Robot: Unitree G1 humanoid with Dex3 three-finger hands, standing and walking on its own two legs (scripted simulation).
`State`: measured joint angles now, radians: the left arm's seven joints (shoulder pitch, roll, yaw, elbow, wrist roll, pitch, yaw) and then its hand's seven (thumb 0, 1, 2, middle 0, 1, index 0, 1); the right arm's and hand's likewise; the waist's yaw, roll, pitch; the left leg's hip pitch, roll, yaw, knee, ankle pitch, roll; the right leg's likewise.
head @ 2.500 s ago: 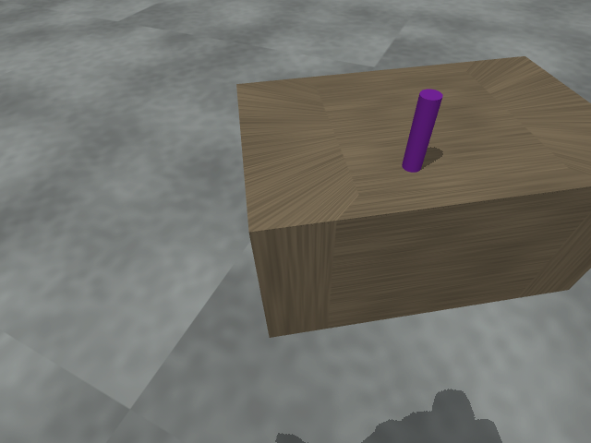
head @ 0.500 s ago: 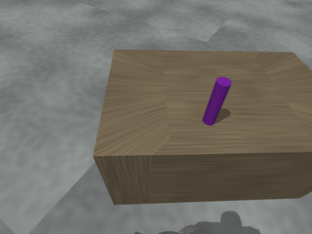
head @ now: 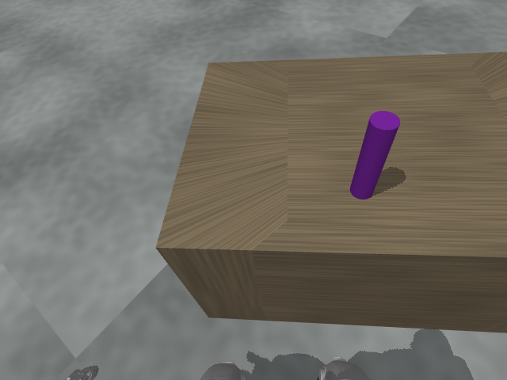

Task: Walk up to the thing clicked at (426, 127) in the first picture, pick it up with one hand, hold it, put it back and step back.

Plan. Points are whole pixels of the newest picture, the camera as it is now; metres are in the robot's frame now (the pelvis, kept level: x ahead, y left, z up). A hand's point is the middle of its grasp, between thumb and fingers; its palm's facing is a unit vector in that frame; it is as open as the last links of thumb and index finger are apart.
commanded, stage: walk up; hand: right
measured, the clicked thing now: (371, 160) +0.54 -0.21 -0.04
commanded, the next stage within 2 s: stand in 1.42 s
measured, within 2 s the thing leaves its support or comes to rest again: neither
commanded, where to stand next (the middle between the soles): +0.08 +0.04 m, yaw -4 degrees
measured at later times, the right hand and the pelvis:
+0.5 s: hand out of the picture +0.11 -0.23 -0.14, palm faces -0.01 +0.94 -0.34, open 7.4 cm; pelvis +0.01 +0.03 +0.01, yaw -1 degrees
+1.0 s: hand out of the picture +0.08 -0.23 -0.12, palm faces +0.06 +0.94 -0.34, open 7.4 cm; pelvis +0.01 +0.04 +0.03, yaw -4 degrees
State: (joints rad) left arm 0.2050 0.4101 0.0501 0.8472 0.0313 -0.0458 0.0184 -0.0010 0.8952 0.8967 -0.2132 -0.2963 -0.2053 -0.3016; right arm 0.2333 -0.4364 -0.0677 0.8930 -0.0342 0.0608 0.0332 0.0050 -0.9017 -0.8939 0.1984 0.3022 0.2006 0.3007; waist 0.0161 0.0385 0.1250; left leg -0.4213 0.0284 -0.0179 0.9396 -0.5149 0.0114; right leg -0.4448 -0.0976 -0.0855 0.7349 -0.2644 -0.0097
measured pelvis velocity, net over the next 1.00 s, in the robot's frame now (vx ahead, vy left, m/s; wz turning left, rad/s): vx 0.01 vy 0.04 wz -0.07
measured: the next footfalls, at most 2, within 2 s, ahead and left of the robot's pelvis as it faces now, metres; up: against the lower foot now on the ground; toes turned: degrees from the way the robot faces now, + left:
left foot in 0.06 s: +0.04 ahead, +0.16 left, +0.00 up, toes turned +0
